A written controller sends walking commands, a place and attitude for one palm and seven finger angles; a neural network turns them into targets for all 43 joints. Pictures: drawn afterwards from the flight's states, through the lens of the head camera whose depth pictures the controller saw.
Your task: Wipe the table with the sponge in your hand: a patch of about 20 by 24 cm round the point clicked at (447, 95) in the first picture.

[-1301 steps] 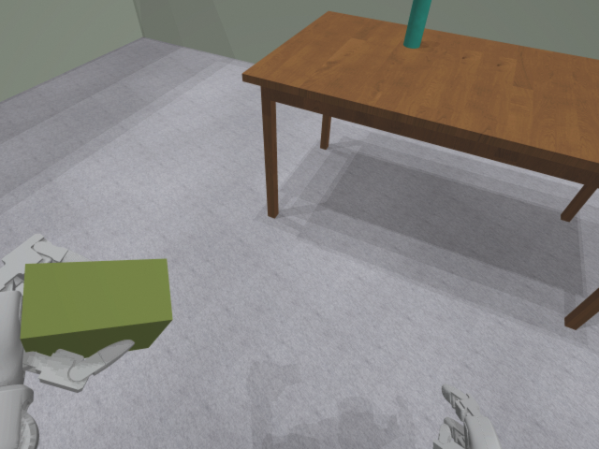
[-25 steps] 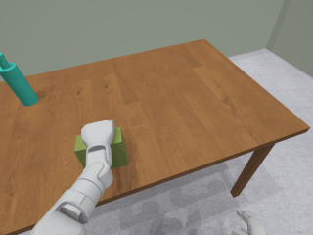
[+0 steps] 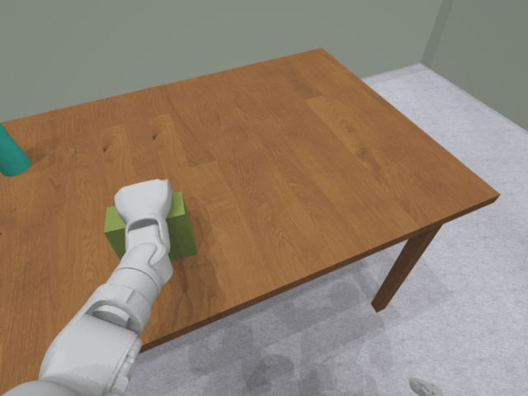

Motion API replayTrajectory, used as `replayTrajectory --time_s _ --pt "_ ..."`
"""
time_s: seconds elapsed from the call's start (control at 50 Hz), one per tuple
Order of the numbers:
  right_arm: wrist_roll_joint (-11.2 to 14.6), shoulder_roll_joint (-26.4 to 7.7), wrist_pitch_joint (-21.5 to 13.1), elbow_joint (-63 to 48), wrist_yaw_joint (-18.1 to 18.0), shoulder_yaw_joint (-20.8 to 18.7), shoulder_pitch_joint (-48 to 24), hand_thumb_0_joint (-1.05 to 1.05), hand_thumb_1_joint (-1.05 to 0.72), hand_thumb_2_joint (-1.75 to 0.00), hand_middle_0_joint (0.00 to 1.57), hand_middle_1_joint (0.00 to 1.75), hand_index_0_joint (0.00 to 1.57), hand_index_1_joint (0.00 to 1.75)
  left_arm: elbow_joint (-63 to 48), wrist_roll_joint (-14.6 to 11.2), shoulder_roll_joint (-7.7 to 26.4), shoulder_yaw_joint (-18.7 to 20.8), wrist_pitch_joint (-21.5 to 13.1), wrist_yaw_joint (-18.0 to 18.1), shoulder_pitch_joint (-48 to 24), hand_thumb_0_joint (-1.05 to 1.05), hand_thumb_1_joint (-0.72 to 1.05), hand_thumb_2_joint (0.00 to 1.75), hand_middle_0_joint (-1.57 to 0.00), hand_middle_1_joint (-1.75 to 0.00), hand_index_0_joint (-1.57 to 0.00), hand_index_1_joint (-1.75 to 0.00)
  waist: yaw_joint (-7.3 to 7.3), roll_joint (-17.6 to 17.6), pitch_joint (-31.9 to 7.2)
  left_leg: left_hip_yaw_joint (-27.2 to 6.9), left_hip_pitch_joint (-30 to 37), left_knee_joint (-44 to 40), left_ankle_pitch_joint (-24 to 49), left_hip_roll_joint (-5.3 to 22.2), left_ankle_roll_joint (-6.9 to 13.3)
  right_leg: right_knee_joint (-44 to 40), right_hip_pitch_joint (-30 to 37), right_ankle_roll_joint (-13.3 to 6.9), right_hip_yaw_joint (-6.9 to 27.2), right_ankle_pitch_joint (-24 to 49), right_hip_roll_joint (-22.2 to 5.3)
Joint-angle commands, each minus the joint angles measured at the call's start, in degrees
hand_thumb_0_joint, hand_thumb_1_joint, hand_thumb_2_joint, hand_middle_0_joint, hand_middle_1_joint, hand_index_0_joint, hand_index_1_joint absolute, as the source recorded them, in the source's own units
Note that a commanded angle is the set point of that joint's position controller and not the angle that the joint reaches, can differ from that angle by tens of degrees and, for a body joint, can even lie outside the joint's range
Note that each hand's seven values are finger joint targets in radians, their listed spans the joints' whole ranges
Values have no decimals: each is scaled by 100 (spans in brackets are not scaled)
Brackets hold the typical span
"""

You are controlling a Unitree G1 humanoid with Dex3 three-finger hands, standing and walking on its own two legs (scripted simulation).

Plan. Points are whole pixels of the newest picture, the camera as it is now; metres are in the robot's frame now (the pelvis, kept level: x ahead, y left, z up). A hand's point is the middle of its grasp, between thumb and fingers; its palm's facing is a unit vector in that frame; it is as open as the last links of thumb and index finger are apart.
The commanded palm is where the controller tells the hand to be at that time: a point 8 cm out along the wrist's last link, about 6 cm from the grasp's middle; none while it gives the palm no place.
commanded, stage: wipe forward along the third lane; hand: left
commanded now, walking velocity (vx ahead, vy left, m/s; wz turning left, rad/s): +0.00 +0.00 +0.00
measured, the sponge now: (156, 238) +0.39 +0.22 -0.02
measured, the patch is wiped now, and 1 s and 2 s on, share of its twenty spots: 0.90 1.00 1.00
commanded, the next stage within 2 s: wipe back along the third lane in 0.78 s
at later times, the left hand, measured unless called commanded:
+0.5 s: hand (148, 200) +0.44 +0.24 +0.02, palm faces -0.10 +0.00 -1.00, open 10.0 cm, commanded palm +0.43 +0.23 +0.06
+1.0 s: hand (146, 186) +0.48 +0.25 +0.02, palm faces -0.12 +0.02 -0.99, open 10.0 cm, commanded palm +0.46 +0.23 +0.06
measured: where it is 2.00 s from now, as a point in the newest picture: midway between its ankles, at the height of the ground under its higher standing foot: outside the picture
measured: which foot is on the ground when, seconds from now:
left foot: down 0.00-1.00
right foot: down 0.00-1.00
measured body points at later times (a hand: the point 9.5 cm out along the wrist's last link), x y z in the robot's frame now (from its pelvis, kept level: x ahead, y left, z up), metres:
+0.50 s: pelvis +0.00 +0.02 +0.00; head +0.05 +0.01 +0.44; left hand +0.44 +0.23 +0.08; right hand +0.08 -0.25 -0.14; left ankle +0.03 +0.14 -0.72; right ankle +0.01 -0.10 -0.72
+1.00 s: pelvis +0.00 +0.03 -0.01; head +0.09 +0.03 +0.43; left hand +0.48 +0.25 +0.08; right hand +0.04 -0.24 -0.14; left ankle +0.03 +0.14 -0.72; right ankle +0.01 -0.10 -0.72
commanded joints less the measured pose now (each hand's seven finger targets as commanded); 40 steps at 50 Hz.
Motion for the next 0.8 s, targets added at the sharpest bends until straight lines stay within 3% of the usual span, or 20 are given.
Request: replayTrajectory --time_s 0.0,0.06,0.08,0.12,0.16,0.2,0.24,0.26,0.32,0.36,0.38,0.42,0.46,0.48,0.52,0.66,0.7,0.78 --pt "-17 -684 -240 -660 -19 -196 -287 0 -90 -90 20 30 20 30 -185 162 882 148 24 189 -1851 0 10 130 -120 -160 -120 -160 -166 -731 -1173 122 463 -273 111 -331 356 -708 439 40 245 603 3" --pt "-25 -735 -254 -597 -21 -195 -255 0 -90 -90 20 30 20 30 34 162 1262 470 12 232 -2035 0 10 130 -120 -160 -120 -160 -168 -849 -1148 89 345 -276 70 -308 357 -725 409 48 272 540 4" --pt "-25 -743 -254 -578 -32 -180 -200 0 -90 -90 20 30 20 30 60 210 1227 312 8 244 -2241 0 10 130 -120 -160 -120 -160 -254 -741 -1126 100 343 -254 30 -318 362 -693 317 57 262 466 -1" --pt "-32 -711 -285 -536 13 -203 -130 0 -90 -90 20 30 20 30 230 212 966 175 16 273 -2283 0 10 130 -120 -160 -120 -160 -276 -679 -1125 106 369 -225 66 -298 359 -659 211 43 209 536 12" --pt "-42 -731 -278 -514 18 -208 -121 0 -90 -90 20 30 20 30 291 210 1170 389 26 281 -2361 0 10 130 -120 -160 -120 -160 -237 -625 -1320 76 394 -227 190 -278 351 -615 260 26 207 621 27" --pt "-51 -707 -285 -526 47 -220 -17 0 -90 -90 20 30 20 30 350 186 996 235 24 298 -2385 0 10 130 -120 -160 -120 -160 -264 -567 -1433 107 410 -171 230 -292 359 -583 286 39 188 727 33" --pt "-57 -726 -292 -500 60 -212 8 0 -90 -90 20 30 20 30 446 185 1027 242 39 300 -2464 0 10 130 -120 -160 -120 -160 -302 -633 -1458 109 391 -159 254 -272 359 -576 272 49 184 803 32" --pt "-57 -741 -293 -470 57 -222 38 0 -90 -90 20 30 20 30 482 166 1243 466 26 307 -2513 0 10 130 -120 -160 -120 -160 -266 -652 -1562 60 350 -163 324 -269 354 -544 343 33 194 859 45" --pt "-64 -756 -312 -451 72 -223 121 0 -90 -90 20 30 20 30 619 185 1115 303 33 323 -2595 0 10 130 -120 -160 -120 -160 -364 -750 -1439 84 299 -129 250 -267 372 -568 208 68 171 806 46" --pt "-76 -792 -325 -399 60 -225 158 0 -90 -90 20 30 20 30 664 206 1512 601 9 336 -2809 0 10 130 -120 -160 -120 -160 -363 -702 -1474 62 237 -121 290 -255 377 -552 245 60 197 864 43" --pt "-78 -813 -325 -405 56 -216 237 0 -90 -90 20 30 20 30 688 244 1581 551 3 343 -2882 0 10 130 -120 -160 -120 -160 -402 -707 -1498 70 183 -91 244 -277 385 -524 252 78 206 835 41" --pt "-73 -808 -344 -381 64 -209 264 0 -90 -90 20 30 20 30 838 285 1420 386 32 332 -3009 0 10 130 -120 -160 -120 -160 -486 -670 -1338 60 153 -101 186 -259 377 -528 45 73 161 721 53" --pt "-78 -813 -368 -351 81 -229 316 0 -90 -90 20 30 20 30 881 300 1600 558 15 321 -3128 0 10 130 -120 -160 -120 -160 -454 -486 -1443 28 203 -98 254 -234 373 -496 11 41 151 684 72" --pt "-88 -826 -367 -342 84 -227 372 0 -90 -90 20 30 20 30 928 353 1574 454 17 320 -3175 0 10 130 -120 -160 -120 -160 -483 -401 -1485 40 223 -60 245 -245 377 -471 -43 45 157 649 79" --pt "-97 -792 -380 -344 127 -245 437 0 -90 -90 20 30 20 30 990 315 1304 320 30 304 -3119 0 10 130 -120 -160 -120 -160 -473 -322 -1602 34 309 -32 377 -223 365 -419 -99 18 92 766 107" --pt "-130 -858 -445 -234 134 -280 628 0 -90 -90 20 30 20 30 1146 277 1649 614 -59 320 -3503 0 10 130 -120 -160 -120 -160 -584 -468 -1793 -34 202 70 521 -180 381 -328 -137 31 95 953 135" --pt "-147 -860 -447 -241 161 -293 718 0 -90 -90 20 30 20 30 1211 334 1480 446 -63 332 -3451 0 10 130 -120 -160 -120 -160 -620 -437 -1792 -7 190 135 532 -197 388 -310 -229 39 78 972 153" --pt "-160 -905 -457 -184 172 -285 824 0 -90 -90 20 30 20 30 1315 388 1876 644 -68 350 -3756 0 10 130 -120 -160 -120 -160 -664 -321 -1754 -35 85 171 467 -182 389 -278 -326 34 88 869 158"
